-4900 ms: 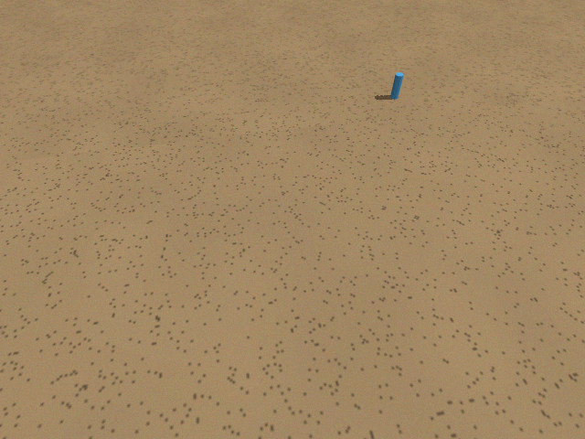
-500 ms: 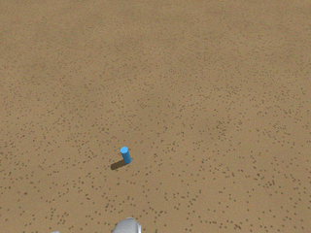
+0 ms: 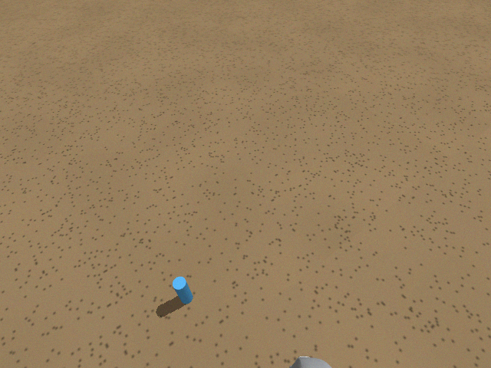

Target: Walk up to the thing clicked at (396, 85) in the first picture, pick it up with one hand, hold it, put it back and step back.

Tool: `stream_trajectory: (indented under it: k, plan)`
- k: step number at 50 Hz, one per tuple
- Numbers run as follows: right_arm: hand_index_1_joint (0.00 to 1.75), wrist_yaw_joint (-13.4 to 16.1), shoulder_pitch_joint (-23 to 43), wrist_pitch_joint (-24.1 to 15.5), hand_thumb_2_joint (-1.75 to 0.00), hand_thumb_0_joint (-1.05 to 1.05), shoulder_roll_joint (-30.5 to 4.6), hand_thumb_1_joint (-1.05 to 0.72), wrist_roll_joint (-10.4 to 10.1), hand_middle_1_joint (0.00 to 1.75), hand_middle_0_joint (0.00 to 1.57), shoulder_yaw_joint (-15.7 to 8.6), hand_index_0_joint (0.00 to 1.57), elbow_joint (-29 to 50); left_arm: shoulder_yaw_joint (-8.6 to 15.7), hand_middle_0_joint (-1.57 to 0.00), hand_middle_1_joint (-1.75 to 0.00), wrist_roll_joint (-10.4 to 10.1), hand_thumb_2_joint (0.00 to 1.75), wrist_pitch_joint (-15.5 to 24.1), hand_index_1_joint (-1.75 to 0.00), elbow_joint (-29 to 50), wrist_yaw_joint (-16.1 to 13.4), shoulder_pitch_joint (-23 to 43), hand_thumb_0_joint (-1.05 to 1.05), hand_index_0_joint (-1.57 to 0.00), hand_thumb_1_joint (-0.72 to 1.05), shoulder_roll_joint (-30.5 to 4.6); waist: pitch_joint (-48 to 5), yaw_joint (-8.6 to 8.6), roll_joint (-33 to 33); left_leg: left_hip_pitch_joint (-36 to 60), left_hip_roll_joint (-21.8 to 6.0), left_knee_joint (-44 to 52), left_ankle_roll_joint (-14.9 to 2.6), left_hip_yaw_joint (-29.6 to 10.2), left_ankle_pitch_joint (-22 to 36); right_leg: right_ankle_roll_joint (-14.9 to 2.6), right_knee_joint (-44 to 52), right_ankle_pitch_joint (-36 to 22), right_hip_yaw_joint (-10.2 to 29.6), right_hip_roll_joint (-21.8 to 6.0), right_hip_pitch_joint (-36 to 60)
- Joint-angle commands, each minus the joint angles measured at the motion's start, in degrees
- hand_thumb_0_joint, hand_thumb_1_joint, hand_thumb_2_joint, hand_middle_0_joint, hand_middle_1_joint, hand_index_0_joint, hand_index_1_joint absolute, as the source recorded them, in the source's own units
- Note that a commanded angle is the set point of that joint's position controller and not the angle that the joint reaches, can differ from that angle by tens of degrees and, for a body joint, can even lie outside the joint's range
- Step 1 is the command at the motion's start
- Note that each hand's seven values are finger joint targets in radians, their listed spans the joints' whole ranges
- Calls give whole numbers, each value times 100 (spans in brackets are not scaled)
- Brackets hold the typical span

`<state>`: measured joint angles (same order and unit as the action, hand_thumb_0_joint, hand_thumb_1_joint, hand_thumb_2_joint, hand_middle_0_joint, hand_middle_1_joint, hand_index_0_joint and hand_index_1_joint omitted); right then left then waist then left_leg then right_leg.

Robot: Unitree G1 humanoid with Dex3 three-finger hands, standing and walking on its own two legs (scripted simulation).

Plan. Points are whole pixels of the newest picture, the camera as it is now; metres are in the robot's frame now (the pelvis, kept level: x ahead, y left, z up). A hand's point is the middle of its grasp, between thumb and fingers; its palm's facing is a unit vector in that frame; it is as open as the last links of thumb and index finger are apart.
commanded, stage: walk up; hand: left
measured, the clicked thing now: (183, 290) +0.50 +0.26 -0.68
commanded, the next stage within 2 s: stand in 1.60 s
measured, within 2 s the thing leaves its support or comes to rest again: neither
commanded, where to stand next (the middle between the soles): +0.17 +0.04 m, yaw +2 degrees
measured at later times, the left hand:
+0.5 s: hand out of the picture +0.14 +0.29 -0.16, palm faces +0.00 -0.93 -0.37, open 7.3 cm
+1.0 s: hand out of the picture +0.14 +0.29 -0.13, palm faces +0.00 -0.93 -0.36, open 7.4 cm
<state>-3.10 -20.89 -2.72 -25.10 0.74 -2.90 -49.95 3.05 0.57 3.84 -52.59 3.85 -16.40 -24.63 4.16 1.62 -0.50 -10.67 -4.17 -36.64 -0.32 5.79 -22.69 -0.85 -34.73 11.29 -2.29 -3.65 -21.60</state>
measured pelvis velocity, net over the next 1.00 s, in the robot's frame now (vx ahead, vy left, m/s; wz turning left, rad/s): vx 0.08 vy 0.02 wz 0.02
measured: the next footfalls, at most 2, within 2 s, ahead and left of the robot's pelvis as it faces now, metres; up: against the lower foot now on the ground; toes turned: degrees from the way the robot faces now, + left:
left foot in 0.32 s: +0.16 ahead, +0.15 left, +0.00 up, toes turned +2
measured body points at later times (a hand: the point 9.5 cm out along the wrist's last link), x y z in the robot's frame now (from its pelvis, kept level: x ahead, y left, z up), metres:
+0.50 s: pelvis +0.06 +0.02 -0.01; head +0.09 +0.03 +0.44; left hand +0.14 +0.34 -0.13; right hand +0.18 -0.28 -0.12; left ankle +0.12 +0.15 -0.72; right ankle +0.10 -0.12 -0.72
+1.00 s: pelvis +0.08 +0.02 +0.02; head +0.09 +0.02 +0.47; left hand +0.14 +0.34 -0.11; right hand +0.20 -0.27 -0.11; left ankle +0.12 +0.15 -0.72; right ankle +0.10 -0.12 -0.72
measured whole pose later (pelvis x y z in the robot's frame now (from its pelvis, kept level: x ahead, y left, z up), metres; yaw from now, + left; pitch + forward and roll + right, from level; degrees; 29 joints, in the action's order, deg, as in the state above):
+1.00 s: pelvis +0.08 +0.02 +0.02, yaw +1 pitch -2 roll -1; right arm -1.8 -1.2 0.8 -20.5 -0.3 -0.3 -64.5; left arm -0.5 0.0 1.4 -65.2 0.4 -5.4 -21.4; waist 4.5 -0.9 -1.2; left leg -13.9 -1.8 -25.4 0.4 1.3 -9.3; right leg 2.5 -24.2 11.6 -1.3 -2.9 -10.2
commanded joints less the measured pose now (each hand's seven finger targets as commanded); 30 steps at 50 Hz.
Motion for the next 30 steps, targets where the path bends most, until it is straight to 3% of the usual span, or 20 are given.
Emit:
stream_trajectory:
  k: [1, 2, 3, 4, 6, 8, 11, 13, 15, 16, 17, 18, 19, 22, 23, 24, 25, 26, 28, 30]
  plan:
    - [30, 194, 149, -36, -90, 0, -603, -90, -57, 30, 20, -117, 20, 618, 545, -20, -30, 22, 90, 247, -30, 234, -376, -857, 0, -20, 90, -2024, -386, -616, 1672, -2850, 550, -2525, -170, -352, -834, -1114, 2122, 898, 3841, -2133, 2123]
    - [30, 294, 319, 39, -90, 0, -1091, -90, -10, 30, 20, -287, 20, 520, 490, -20, -30, -55, 90, 189, -30, 378, -372, -518, 0, -20, 90, -1951, -104, -501, 943, -2633, 146, -2848, -142, -861, -978, -1548, 1798, 206, 3727, -2289, 1495]
    - [30, 297, 303, 66, -90, 0, -1149, -90, -79, 30, 20, -302, 20, 421, 437, -20, -30, -93, 90, 177, -30, 424, -393, -420, 0, -20, 90, -1721, -32, -427, 577, -2552, 81, -2914, -142, -1059, -787, -1513, 1603, -589, 2901, -1927, 1391]
    - [30, 296, 133, 92, -90, 0, -1036, -90, -117, 30, 20, -288, 20, 287, 379, -20, -30, -111, 90, 183, -30, 423, -438, -263, 0, -20, 90, -1567, -82, -312, 577, -2422, 28, -2789, -147, -1107, -518, -1256, 1375, -1117, 2232, -1587, 1358]
    - [30, 277, -69, 128, -90, 0, -978, -90, -88, 30, 20, -289, 20, 118, 306, -20, -30, -55, 90, 152, -30, 495, -477, 39, 0, -20, 90, -1459, -261, -133, 1002, -1841, -26, -2314, -87, -880, -198, -1130, 1229, -1583, 1363, -1272, 881]
    - [30, 251, 25, 196, -90, 0, -817, -90, -70, 30, 20, -260, 20, 24, 247, -20, -30, 3, 90, 147, -30, 517, -505, 154, 0, -20, 90, -1346, -371, -146, 966, -1414, -2, -1641, -33, -725, -30, -1051, 956, -2099, 908, -1092, 648]
    - [30, 248, 475, 231, -90, 0, -742, -90, -80, 30, 20, -245, 20, -22, 203, -20, -30, -1, 90, 94, -30, 486, -538, 324, 0, -20, 90, -1316, -486, -229, 1085, -887, 80, -860, -2, -496, 365, -1024, 591, -2658, 725, -1124, 364]
    - [30, 268, 546, 215, -90, 0, -746, -90, -91, 30, 20, -264, 20, -72, 184, -20, -30, -55, 90, 7, -30, 495, -543, 606, 0, -20, 90, -1386, -625, -105, 1080, -429, 187, -404, -43, -345, 835, -972, 263, -2423, 756, -1152, 132]
    - [30, 296, 572, 150, -90, 0, -912, -90, -59, 30, 20, -317, 20, -175, 109, -20, -30, -98, 90, -87, -30, 448, -547, 670, 0, -20, 90, -1256, -615, -31, 748, 18, 222, 274, -151, -454, 1442, -696, -153, -1386, 737, -947, -276]
    - [30, 322, 610, 122, -90, 0, -1128, -90, -7, 30, 20, -348, 20, -182, 60, -20, -30, -113, 90, -123, -30, 445, -541, 617, 0, -20, 90, -1088, -653, -46, 213, 64, -220, 607, -288, -1027, 1858, -443, -428, -636, 582, -698, -422]
    - [30, 313, 1109, 95, -90, 0, -1453, -90, -31, 30, 20, -372, 20, -30, 1, -20, -30, -192, 90, -173, -30, 386, -539, 380, 0, -20, 90, -888, -753, -313, -653, -299, -1115, 1046, -757, -2307, 1696, -96, -956, 600, 158, 0, -337]
    - [30, 292, 1367, 119, -90, 0, -1512, -90, -91, 30, 20, -358, 20, -40, 63, -20, -30, -176, 90, -245, -30, 114, -590, 383, 0, -20, 90, -1053, -714, -279, -933, -935, -1403, 1286, -1187, -2619, 1047, -70, -1291, 1740, 70, 188, 253]
    - [30, 287, 1515, 135, -90, 0, -1401, -90, -54, 30, 20, -315, 20, -35, 76, -20, -30, -130, 90, -265, -30, 20, -576, 419, 0, -20, 90, -1096, -617, -311, -802, -1193, -1281, 1320, -1174, -2515, 882, -64, -1299, 1806, 164, 167, 446]
    - [30, 288, 1927, 200, -90, 0, -1168, -90, -90, 30, 20, -182, 20, -101, 64, -20, -30, -96, 90, -181, -30, -288, -544, 283, 0, -20, 90, -1052, -572, -453, -958, -1318, -661, 888, -608, -1622, 931, -110, -174, 621, 210, 66, 824]
    - [30, 278, 1980, 230, -90, 0, -1001, -90, -112, 30, 20, -126, 20, -148, 65, -20, -30, -58, 90, -150, -30, -325, -551, 325, 0, -20, 90, -1152, -599, -450, -721, -1213, -481, 650, -429, -1429, 756, -175, 245, 488, 584, -178, 725]
    - [30, 265, 1896, 266, -90, 0, -939, -90, -108, 30, 20, -115, 20, -195, 91, -20, -30, -7, 90, -128, -30, -292, -540, 608, 0, -20, 90, -1314, -504, -277, -344, -1131, -258, 458, -288, -1292, 386, -303, 603, 701, 1096, -452, 403]
    - [30, 262, 1723, 292, -90, 0, -921, -90, -104, 30, 20, -126, 20, -317, 89, -20, -30, 10, 90, -131, -30, -275, -528, 939, 0, -20, 90, -1382, -383, -89, -162, -863, -173, 536, -227, -1228, -27, -394, 772, 1067, 1244, -613, 14]
    - [30, 260, 1656, 288, -90, 0, -988, -90, -73, 30, 20, -155, 20, -422, 50, -20, -30, 5, 90, -140, -30, -237, -515, 1161, 0, -20, 90, -1332, -420, -7, -158, -553, -209, 694, -250, -1260, -146, -347, 710, 1123, 1093, -537, -173]
    - [30, 233, 1911, 243, -90, 0, -993, -90, -59, 30, 20, -142, 20, -492, -39, -20, -30, -40, 90, -134, -30, -390, -501, 1062, 0, -20, 90, -1066, -508, -166, -456, -615, -439, 1053, -359, -1570, 30, -174, 574, 945, 585, -155, 172]
    - [30, 214, 2034, 216, -90, 0, -970, -90, -65, 30, 20, -83, 20, -534, -51, -20, -30, -53, 90, -114, -30, -548, -487, 886, 0, -20, 90, -1006, -687, -272, -372, -613, -508, 1144, -431, -1564, 347, -125, 560, 568, 483, -80, 587]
